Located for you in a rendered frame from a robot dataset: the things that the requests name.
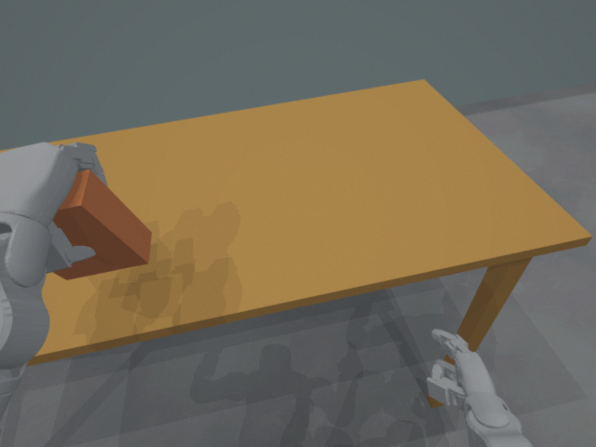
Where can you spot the table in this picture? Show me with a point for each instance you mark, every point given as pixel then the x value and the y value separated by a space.
pixel 272 208

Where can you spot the left robot forearm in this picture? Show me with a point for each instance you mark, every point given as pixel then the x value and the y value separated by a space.
pixel 24 319

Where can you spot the sponge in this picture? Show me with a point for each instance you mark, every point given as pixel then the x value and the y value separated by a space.
pixel 93 216

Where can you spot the robot right hand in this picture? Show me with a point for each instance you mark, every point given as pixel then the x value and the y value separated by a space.
pixel 451 384

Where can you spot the right robot forearm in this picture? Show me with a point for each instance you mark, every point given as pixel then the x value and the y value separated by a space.
pixel 491 424

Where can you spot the robot left hand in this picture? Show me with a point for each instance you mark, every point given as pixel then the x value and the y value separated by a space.
pixel 34 182

